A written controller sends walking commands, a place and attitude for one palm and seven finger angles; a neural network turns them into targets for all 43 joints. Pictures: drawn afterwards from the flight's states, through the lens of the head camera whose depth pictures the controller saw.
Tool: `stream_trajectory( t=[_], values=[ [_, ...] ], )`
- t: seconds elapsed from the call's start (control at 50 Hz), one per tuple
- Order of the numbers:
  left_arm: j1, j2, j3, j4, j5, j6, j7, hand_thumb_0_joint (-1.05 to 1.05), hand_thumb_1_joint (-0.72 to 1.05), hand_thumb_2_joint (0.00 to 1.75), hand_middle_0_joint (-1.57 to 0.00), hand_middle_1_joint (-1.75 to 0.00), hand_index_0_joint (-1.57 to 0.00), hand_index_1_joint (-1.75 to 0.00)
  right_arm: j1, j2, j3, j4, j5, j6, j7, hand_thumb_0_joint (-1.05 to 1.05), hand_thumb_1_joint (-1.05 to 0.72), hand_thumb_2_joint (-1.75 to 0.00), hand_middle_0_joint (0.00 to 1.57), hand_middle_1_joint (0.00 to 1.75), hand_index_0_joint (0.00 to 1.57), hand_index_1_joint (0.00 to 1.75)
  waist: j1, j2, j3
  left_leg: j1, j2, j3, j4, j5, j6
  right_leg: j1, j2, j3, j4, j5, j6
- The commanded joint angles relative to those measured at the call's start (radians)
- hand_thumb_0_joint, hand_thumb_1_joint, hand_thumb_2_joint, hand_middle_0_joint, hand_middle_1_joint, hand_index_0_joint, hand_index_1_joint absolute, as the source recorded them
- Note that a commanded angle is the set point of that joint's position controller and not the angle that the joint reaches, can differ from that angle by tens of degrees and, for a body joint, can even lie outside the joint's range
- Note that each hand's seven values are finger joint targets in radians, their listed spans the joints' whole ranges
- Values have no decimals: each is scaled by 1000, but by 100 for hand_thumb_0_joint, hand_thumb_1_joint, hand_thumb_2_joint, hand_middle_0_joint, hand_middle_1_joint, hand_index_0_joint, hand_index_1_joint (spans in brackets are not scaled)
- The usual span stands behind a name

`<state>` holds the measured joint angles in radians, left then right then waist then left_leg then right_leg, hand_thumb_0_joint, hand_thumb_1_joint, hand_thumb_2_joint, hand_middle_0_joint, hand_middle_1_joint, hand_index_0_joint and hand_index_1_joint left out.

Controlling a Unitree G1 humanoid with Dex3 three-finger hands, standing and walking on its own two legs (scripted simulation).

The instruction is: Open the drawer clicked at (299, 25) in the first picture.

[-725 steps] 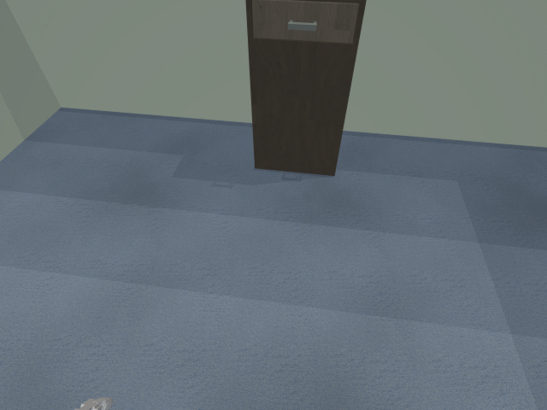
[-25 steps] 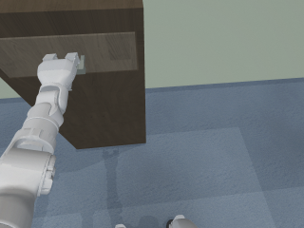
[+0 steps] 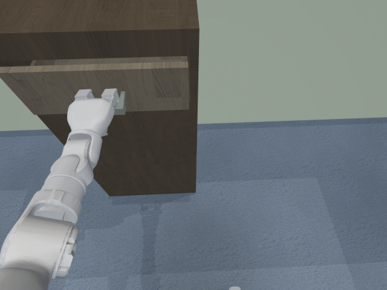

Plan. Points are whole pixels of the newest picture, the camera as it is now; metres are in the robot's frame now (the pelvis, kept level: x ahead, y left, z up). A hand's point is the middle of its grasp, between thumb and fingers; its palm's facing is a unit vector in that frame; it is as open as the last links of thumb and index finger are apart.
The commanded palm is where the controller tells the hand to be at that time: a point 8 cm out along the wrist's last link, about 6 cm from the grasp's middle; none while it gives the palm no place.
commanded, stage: pull the drawer open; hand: left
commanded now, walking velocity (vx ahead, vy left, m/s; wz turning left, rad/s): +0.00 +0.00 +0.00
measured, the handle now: (101, 102) +0.52 +0.21 +0.05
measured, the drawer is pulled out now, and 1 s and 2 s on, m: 0.03 0.15 0.30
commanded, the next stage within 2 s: open the thumb to release the handle in 1.84 s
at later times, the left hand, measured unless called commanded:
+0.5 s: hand (101, 129) +0.46 +0.21 +0.03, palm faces -0.04 -0.01 -1.00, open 5.9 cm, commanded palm +0.41 +0.21 +0.07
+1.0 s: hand (93, 174) +0.35 +0.20 +0.02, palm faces +0.02 -0.06 -1.00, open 5.9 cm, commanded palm +0.30 +0.21 +0.07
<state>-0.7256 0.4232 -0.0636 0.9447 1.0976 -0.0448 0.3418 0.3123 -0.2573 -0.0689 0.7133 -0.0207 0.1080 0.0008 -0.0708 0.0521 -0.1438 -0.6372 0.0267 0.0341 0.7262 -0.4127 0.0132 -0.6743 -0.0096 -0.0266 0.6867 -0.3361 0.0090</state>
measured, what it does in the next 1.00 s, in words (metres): stands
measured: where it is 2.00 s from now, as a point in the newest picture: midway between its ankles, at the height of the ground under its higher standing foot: outside the picture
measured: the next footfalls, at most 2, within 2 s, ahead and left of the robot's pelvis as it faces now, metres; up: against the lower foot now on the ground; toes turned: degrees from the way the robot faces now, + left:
none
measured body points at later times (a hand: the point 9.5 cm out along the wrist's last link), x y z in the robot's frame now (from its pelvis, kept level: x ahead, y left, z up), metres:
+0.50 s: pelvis -0.03 +0.00 -0.01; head +0.07 -0.01 +0.43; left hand +0.45 +0.21 +0.08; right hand -0.04 -0.28 -0.13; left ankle -0.05 +0.11 -0.71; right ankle -0.02 -0.13 -0.71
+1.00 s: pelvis -0.01 +0.00 +0.01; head +0.04 -0.02 +0.46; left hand +0.34 +0.20 +0.08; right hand +0.15 -0.25 -0.11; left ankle -0.05 +0.11 -0.71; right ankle -0.02 -0.13 -0.71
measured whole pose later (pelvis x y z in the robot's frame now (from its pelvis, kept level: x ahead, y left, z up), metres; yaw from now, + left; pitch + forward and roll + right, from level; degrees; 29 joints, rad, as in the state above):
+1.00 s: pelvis -0.01 +0.00 +0.01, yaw -1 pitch +12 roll -1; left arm -0.23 0.34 -0.14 0.43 1.06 0.07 0.34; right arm 0.18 -0.25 -0.05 0.63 0.01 0.09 -0.01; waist 0.00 0.06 -0.12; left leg -0.47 0.02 0.05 0.65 -0.39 0.02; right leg -0.52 -0.01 -0.01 0.64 -0.32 0.01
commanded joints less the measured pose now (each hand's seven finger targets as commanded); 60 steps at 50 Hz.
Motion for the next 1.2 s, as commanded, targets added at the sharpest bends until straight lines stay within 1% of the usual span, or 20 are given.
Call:
stream_trajectory(
  t=[0.0,0.08,0.14,0.18,0.22,0.28,0.34,0.42,0.48,0.58,0.64,0.68,0.78,0.84,0.94,1.0,1.02,1.06,1.12,1.18],
  values=[
    [-474,232,68,-112,3,17,37,0,90,90,-40,-135,-40,-135,149,-150,-58,-35,-7,-20,-16,0,-90,-90,20,30,20,30,-43,10,-397,231,-34,-8,-7,645,18,215,52,-6,-6,482,-34],
    [-498,269,91,-91,4,7,28,0,90,90,-40,-135,-40,-135,142,-152,-52,-48,-7,-24,-22,0,-90,-90,20,30,20,30,-41,-5,-417,195,-41,-4,-3,590,21,238,49,3,-1,479,-34],
    [-503,247,71,-78,6,-5,26,0,90,90,-40,-135,-40,-135,144,-148,-52,-54,-6,-31,-24,0,-90,-90,20,30,20,30,-47,6,-407,191,-42,-3,0,555,21,215,51,2,-2,450,-34],
    [-508,294,105,-59,5,-11,26,0,90,90,-40,-135,-40,-135,148,-156,-49,-51,-9,-32,-26,0,-90,-90,20,30,20,30,-44,-17,-416,157,-46,-4,3,528,23,233,50,8,4,453,-34],
    [-497,284,91,-42,5,-15,22,0,90,90,-40,-135,-40,-135,150,-155,-47,-56,-4,-37,-28,0,-90,-90,20,30,20,30,-48,-31,-388,130,-47,1,-4,466,25,226,49,9,-4,422,-32],
    [-534,332,120,-64,10,-26,27,0,90,90,-40,-135,-40,-135,154,-160,-47,-53,-6,-42,-32,0,-90,-90,20,30,20,30,-47,-12,-424,124,-49,0,-1,456,27,238,48,15,1,416,-33],
    [-532,329,116,-42,12,-27,33,0,90,90,-40,-135,-40,-135,165,-162,-48,-45,-5,-48,-32,0,-90,-90,20,30,20,30,-51,-12,-414,116,-47,-1,-2,427,27,214,50,12,1,384,-32],
    [-382,280,109,-69,-9,-32,23,0,90,90,-40,-135,-40,-135,153,-155,-51,-65,-2,-48,-22,0,-90,-90,20,30,20,30,-2,12,-436,133,-45,9,-18,453,24,256,53,10,-4,399,-38],
    [-266,288,143,-128,-26,-42,16,0,90,90,-40,-135,-40,-135,137,-155,-57,-80,0,-46,-18,0,-90,-90,20,30,20,30,28,-14,-462,145,-40,12,-29,495,27,313,52,15,-7,440,-40],
    [-34,284,167,-287,-50,-31,18,0,90,90,-40,-135,-40,-135,84,-158,-60,-114,16,-44,-11,0,-90,-90,20,30,20,30,65,-26,-422,163,-32,15,-64,561,28,364,52,17,-25,483,-43],
    [55,223,130,-369,-58,-2,30,0,90,90,-40,-135,-40,-135,49,-153,-60,-131,26,-50,-9,0,-90,-90,20,30,20,30,64,-39,-359,194,-26,16,-83,571,25,344,54,3,-42,460,-38],
    [68,204,115,-444,-58,19,38,0,90,90,-40,-135,-40,-135,30,-154,-60,-135,26,-50,-5,0,-90,-90,20,30,20,30,61,-4,-361,245,-21,5,-86,624,21,332,55,-1,-46,458,-41],
    [196,141,82,-590,-66,83,44,0,90,90,-40,-135,-40,-135,-29,-144,-52,-156,28,-55,0,0,-90,-90,20,30,20,30,72,3,-346,320,-12,-7,-89,712,10,339,51,-12,-50,474,-40],
    [253,121,68,-611,-67,112,35,0,90,90,-40,-135,-40,-135,-74,-140,-40,-167,29,-55,-10,0,-90,-90,20,30,20,30,78,-49,-284,307,-18,-2,-106,639,11,345,50,-19,-64,449,-37],
    [311,61,14,-690,-48,135,24,0,90,90,-40,-135,-40,-135,-136,-120,-25,-192,29,-51,-19,0,-90,-90,20,30,20,30,87,-32,-249,339,-24,-7,-114,628,5,338,46,-25,-66,421,-42],
    [372,80,32,-765,-41,134,18,0,90,90,-40,-135,-40,-135,-167,-112,-20,-204,21,-49,-20,0,-90,-90,20,30,20,30,107,-12,-276,366,-29,-4,-110,657,3,372,41,-17,-61,453,-45],
    [401,48,8,-779,-45,136,14,0,90,90,-40,-135,-40,-135,-179,-106,-15,-211,22,-52,-19,0,-90,-90,20,30,20,30,106,-27,-256,359,-30,-3,-109,657,4,371,41,-21,-61,462,-44],
    [437,58,23,-787,-49,132,6,0,90,90,-40,-135,-40,-135,-198,-106,-11,-213,19,-53,-20,0,-90,-90,20,30,20,30,111,-62,-219,341,-34,1,-117,603,4,376,41,-20,-69,447,-43],
    [484,63,25,-838,-46,121,-1,0,90,90,-40,-135,-40,-135,-230,-96,-2,-225,14,-54,-23,0,-90,-90,20,30,20,30,118,-42,-207,339,-42,8,-120,573,4,390,38,-12,-71,454,-44],
    [568,100,72,-861,-48,107,-2,0,90,90,-40,-135,-40,-135,-245,-95,1,-224,10,-60,-27,0,-90,-90,20,30,20,30,134,-69,-205,328,-48,12,-123,534,3,419,38,1,-76,468,-45]
  ],
)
